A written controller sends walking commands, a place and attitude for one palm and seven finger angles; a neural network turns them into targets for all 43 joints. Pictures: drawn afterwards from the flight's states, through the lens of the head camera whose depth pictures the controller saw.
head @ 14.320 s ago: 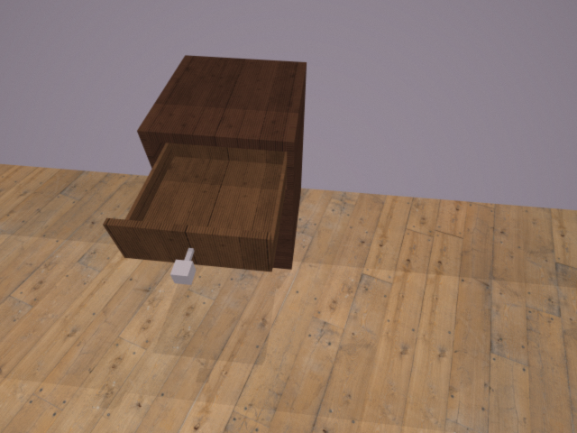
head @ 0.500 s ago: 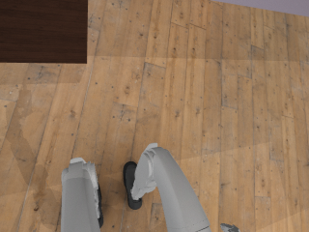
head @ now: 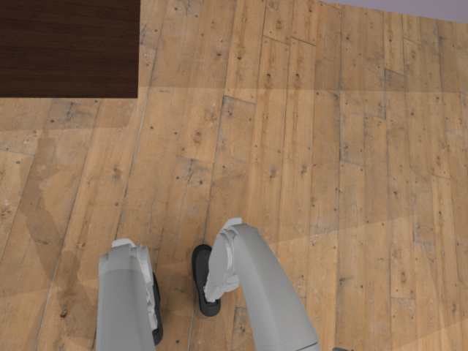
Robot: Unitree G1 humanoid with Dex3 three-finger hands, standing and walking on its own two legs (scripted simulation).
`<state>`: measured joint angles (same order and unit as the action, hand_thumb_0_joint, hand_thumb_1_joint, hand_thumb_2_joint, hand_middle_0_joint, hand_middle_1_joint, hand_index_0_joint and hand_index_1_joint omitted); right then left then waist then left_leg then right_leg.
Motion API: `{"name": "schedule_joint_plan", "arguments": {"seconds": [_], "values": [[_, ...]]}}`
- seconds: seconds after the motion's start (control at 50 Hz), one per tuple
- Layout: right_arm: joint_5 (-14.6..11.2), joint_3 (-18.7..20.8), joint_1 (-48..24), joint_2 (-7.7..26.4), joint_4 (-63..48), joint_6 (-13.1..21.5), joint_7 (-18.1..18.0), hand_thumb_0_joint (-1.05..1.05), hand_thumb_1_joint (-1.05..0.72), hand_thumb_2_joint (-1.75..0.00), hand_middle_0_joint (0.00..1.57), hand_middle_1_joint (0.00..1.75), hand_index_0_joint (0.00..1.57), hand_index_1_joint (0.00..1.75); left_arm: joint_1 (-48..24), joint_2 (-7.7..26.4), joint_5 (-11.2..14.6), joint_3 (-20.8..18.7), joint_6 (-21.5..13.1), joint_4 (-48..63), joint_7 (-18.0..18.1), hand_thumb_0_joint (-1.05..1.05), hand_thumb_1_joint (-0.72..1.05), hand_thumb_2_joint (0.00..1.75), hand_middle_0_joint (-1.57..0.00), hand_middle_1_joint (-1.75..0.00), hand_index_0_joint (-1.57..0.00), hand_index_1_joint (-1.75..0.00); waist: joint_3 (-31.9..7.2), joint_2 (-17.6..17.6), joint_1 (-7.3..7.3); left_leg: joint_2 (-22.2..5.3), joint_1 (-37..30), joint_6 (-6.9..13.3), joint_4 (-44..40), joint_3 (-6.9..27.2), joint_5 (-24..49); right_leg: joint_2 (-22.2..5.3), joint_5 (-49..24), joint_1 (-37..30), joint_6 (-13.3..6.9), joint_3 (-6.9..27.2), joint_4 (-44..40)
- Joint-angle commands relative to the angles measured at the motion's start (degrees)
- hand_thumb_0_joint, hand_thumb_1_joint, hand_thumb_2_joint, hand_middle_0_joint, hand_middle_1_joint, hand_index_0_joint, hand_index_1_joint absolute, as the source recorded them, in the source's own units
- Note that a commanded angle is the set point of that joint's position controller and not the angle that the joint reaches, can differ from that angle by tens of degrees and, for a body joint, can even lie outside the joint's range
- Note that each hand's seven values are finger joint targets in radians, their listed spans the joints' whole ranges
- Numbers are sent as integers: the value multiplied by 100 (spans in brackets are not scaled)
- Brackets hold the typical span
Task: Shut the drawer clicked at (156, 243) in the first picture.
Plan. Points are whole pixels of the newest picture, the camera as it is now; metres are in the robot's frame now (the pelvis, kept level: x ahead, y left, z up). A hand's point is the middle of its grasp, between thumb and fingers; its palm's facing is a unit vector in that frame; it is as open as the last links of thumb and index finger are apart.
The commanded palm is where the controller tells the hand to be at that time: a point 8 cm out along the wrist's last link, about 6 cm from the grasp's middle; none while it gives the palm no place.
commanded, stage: pull the fist back off the drawer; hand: left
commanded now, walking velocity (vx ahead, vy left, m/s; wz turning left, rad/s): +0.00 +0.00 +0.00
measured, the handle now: out of the picture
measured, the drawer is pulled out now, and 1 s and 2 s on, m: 0.00 0.00 0.00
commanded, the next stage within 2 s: draw the hand back to the body in 0.20 s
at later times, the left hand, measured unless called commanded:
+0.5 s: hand out of the picture +0.53 +0.27 +0.07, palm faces +0.05 -0.99 -0.10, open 3.2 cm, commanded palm +0.50 +0.28 +0.11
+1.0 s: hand out of the picture +0.37 +0.27 +0.23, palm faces +0.28 -0.92 -0.28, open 3.3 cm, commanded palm +0.33 +0.31 +0.27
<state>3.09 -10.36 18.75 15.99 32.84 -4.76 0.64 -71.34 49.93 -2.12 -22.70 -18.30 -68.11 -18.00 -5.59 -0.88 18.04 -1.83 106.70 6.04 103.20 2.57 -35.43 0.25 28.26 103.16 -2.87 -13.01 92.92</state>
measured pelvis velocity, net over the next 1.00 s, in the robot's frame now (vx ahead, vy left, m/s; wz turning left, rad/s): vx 0.10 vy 0.01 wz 0.14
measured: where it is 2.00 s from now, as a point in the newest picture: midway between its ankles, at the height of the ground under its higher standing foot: (179, 305)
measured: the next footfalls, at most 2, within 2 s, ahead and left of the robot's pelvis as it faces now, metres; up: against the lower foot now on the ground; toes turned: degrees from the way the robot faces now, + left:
none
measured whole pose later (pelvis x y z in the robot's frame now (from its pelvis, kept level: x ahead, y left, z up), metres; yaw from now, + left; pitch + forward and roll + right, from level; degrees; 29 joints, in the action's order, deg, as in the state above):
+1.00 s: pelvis +0.10 +0.01 +0.21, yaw +8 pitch +13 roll -3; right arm -2.9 -2.6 13.1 14.3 25.9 -3.7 -4.4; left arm 3.7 19.5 4.4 -7.2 -3.5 -10.7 3.8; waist -7.0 -2.1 1.9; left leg 1.7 35.9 4.0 49.7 -1.1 -26.8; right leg 1.1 22.8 36.0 -1.6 -5.7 45.8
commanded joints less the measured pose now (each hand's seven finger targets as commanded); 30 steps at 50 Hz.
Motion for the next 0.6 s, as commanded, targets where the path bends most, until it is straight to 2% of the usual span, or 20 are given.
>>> {"name": "schedule_joint_plan", "arguments": {"seconds": [0.0,0.04,0.08,0.12,0.18,0.22,0.26,0.28,0.3,0.32,0.34,0.36,0.38,0.4,0.42,0.44,0.46,0.48,0.54,0.58], "values": [[2,622,1185,1554,-91,-107,-47,0,-90,-90,20,30,20,30,-2178,976,257,-364,-343,1518,126,0,90,90,-140,-160,-140,-160,-3648,-2424,15,-165,-4076,-511,-1759,1320,986,187,-346,-1099,35,687,-708],[-13,637,1151,1495,-153,-139,-26,0,-90,-90,20,30,20,30,-1889,911,290,-391,-367,1663,122,0,90,90,-140,-160,-140,-160,-3767,-2285,-78,-141,-3967,-463,-1714,1177,1193,212,-393,-1377,34,734,-754],[-17,670,1118,1470,-186,-173,-2,0,-90,-90,20,30,20,30,-1564,825,323,-424,-421,1815,112,0,90,90,-140,-160,-140,-160,-3818,-2466,-187,-161,-4252,-535,-1772,1218,1518,197,-497,-1344,21,712,-744],[-23,700,1095,1451,-204,-203,8,0,-90,-90,20,30,20,30,-1533,898,380,-547,-490,2054,137,0,90,90,-140,-160,-140,-160,-3988,-2222,-189,-155,-4225,-492,-1684,1133,1790,212,-610,-1561,49,755,-777],[-24,726,1072,1403,-201,-225,27,0,-90,-90,20,30,20,30,-1345,918,420,-664,-587,2199,148,0,90,90,-140,-160,-140,-160,-4109,-2247,-269,-139,-4301,-496,-1584,1014,2290,213,-791,-1759,51,794,-804],[-34,743,1031,1378,-202,-251,16,0,-90,-90,20,30,20,30,-1186,829,481,-686,-628,2113,145,0,90,90,-140,-160,-140,-160,-4025,-1954,-246,-138,-4114,-438,-1516,924,2355,222,-839,-1912,77,829,-860],[-39,744,1004,1346,-217,-262,17,0,-90,-90,20,30,20,30,-1059,802,482,-681,-687,2100,119,0,90,90,-140,-160,-140,-160,-4013,-2054,-303,-133,-4104,-444,-1499,875,2474,218,-882,-1956,65,857,-857],[-42,745,990,1344,-199,-274,19,0,-90,-90,20,30,20,30,-968,755,502,-689,-685,1926,109,0,90,90,-140,-160,-140,-160,-3918,-1958,-298,-128,-4038,-442,-1496,862,2454,228,-874,-1968,69,845,-868],[-63,783,1005,1350,-310,-290,29,0,-90,-90,20,30,20,30,-761,937,588,-880,-722,2476,94,0,90,90,-140,-160,-140,-160,-4313,-1949,-487,-118,-4241,-435,-1577,809,2674,230,-1015,-2373,81,883,-943],[-123,819,952,1340,-469,-312,53,0,-90,-90,20,30,20,30,-260,1064,654,-1023,-702,3011,53,0,90,90,-140,-160,-140,-160,-4840,-2194,-761,-112,-4671,-488,-1753,781,3019,235,-1189,-2774,59,925,-1044],[-179,866,872,1302,-585,-319,92,0,-90,-90,20,30,20,30,138,956,760,-1003,-629,3600,22,0,90,90,-140,-160,-140,-160,-5262,-2372,-904,-115,-5129,-533,-1924,774,3372,238,-1386,-3060,51,965,-1182],[-250,919,833,1267,-662,-309,121,0,-90,-90,20,30,20,30,602,729,852,-871,-506,4089,-19,0,90,90,-140,-160,-140,-160,-5475,-2528,-984,-165,-5692,-622,-2114,877,3869,224,-1511,-3096,44,949,-1283],[-315,973,808,1248,-697,-294,151,0,-90,-90,20,30,20,30,1073,500,964,-785,-342,4456,-47,0,90,90,-140,-160,-140,-160,-5520,-2379,-1036,-180,-5969,-651,-2292,901,4067,230,-1629,-3315,61,933,-1481],[-384,1011,746,1227,-731,-260,154,0,-90,-90,20,30,20,30,1473,401,1096,-777,-171,4862,-56,0,90,90,-140,-160,-140,-160,-5430,-2178,-1078,-202,-6095,-649,-2457,897,4176,224,-1741,-3557,80,924,-1659],[-456,1046,672,1197,-767,-203,155,0,-90,-90,20,30,20,30,1889,59,1219,-615,20,5019,-61,0,90,90,-140,-160,-140,-160,-5243,-1854,-1050,-182,-6004,-574,-2587,833,3940,231,-1776,-3796,100,951,-1860],[-502,1049,575,1170,-746,-126,132,0,-90,-90,20,30,20,30,2049,-76,1338,-574,172,5226,-28,0,90,90,-140,-160,-140,-160,-5029,-1634,-1022,-158,-5782,-506,-2704,740,3635,222,-1810,-4074,119,978,-2021],[-548,1044,507,1114,-715,-32,90,0,-90,-90,20,30,20,30,2260,-228,1425,-535,282,5323,23,0,90,90,-140,-160,-140,-160,-4787,-1488,-988,-175,-5808,-503,-2832,758,3562,214,-1760,-4090,126,943,-2126],[-572,1072,494,1133,-694,52,62,0,-90,-90,20,30,20,30,2440,-251,1500,-593,339,5485,97,0,90,90,-140,-160,-140,-160,-4617,-1398,-1043,-149,-5820,-498,-2981,698,3381,214,-1687,-4236,147,956,-2274],[-589,1117,363,999,-563,347,-23,0,-90,-90,20,30,20,30,2853,-831,1636,-271,240,5859,324,0,90,90,-140,-160,-140,-160,-4161,-1127,-1008,-88,-5987,-487,-3333,545,3194,205,-1711,-4627,182,983,-2694],[-583,1146,328,948,-454,499,-67,0,-90,-90,20,30,20,30,3152,-1223,1612,56,84,5768,410,0,90,90,-140,-160,-140,-160,-3692,-1144,-971,-57,-6194,-514,-3575,476,3151,194,-1661,-4697,184,961,-2949]]}}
